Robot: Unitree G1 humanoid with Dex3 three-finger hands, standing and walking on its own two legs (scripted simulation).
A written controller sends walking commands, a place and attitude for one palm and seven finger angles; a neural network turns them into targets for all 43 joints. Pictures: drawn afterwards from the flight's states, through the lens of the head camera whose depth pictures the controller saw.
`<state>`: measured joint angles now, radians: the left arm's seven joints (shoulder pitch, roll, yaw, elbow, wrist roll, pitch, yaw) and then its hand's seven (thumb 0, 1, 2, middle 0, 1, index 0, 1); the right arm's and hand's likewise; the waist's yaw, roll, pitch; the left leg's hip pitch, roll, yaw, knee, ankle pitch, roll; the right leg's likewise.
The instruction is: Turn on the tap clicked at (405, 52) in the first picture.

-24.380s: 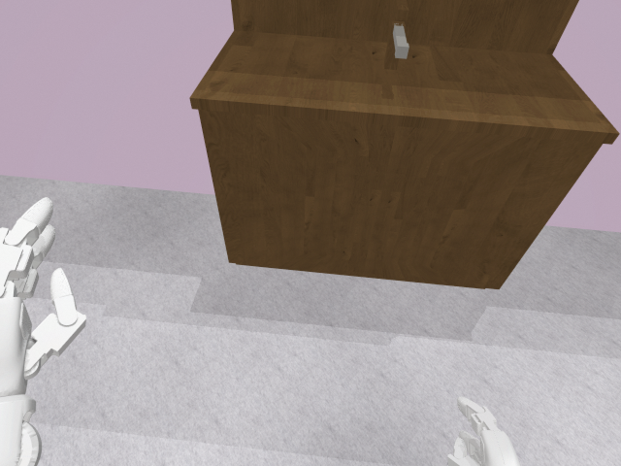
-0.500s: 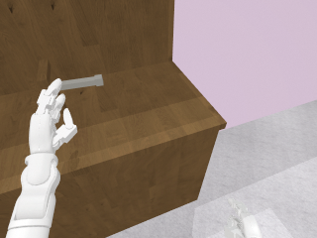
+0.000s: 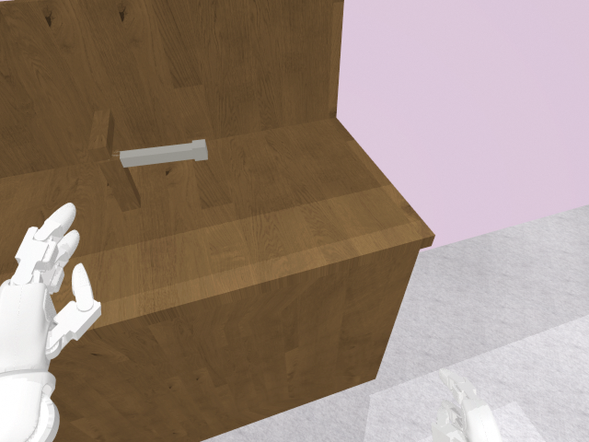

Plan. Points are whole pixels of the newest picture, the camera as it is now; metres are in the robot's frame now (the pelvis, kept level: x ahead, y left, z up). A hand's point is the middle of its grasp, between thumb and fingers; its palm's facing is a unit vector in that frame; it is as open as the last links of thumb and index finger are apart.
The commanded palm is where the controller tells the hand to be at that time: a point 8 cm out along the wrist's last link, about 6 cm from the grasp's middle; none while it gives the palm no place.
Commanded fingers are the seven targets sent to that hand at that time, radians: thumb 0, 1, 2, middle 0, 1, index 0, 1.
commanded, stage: draw the hand back beside the body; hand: left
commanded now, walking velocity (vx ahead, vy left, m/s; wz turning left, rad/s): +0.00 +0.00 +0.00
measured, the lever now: (200, 150) +0.57 +0.26 +0.11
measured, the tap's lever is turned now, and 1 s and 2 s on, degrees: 83 83 83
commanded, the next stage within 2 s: step back with the hand held close in 0.18 s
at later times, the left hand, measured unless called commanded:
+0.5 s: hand (102, 310) +0.20 +0.24 +0.15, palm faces +0.38 -0.83 -0.40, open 7.4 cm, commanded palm +0.15 +0.28 +0.17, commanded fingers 0.00 0.90 0.90 -0.20 -0.30 -0.20 -0.30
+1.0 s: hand (33, 366) +0.13 +0.27 +0.15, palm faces +0.44 -0.79 -0.43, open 7.4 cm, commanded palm +0.07 +0.31 +0.17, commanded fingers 0.00 0.90 0.90 -0.20 -0.30 -0.20 -0.30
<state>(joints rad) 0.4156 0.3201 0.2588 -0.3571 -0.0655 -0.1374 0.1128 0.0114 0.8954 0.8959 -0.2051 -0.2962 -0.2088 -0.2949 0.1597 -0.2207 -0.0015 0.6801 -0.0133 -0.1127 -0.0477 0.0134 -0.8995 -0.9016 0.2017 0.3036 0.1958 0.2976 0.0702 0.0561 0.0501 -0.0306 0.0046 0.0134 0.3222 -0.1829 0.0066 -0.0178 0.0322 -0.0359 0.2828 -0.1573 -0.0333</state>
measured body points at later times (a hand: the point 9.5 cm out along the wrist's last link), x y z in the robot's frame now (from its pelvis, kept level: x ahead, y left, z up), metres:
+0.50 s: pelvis -0.01 +0.00 +0.00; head -0.01 -0.03 +0.45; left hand +0.17 +0.28 +0.17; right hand +0.17 -0.23 -0.09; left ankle +0.00 +0.11 -0.75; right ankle +0.01 -0.10 -0.75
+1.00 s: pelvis -0.08 +0.02 -0.02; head -0.06 +0.02 +0.43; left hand +0.10 +0.31 +0.17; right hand +0.11 -0.21 -0.10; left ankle +0.00 +0.11 -0.75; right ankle +0.01 -0.09 -0.75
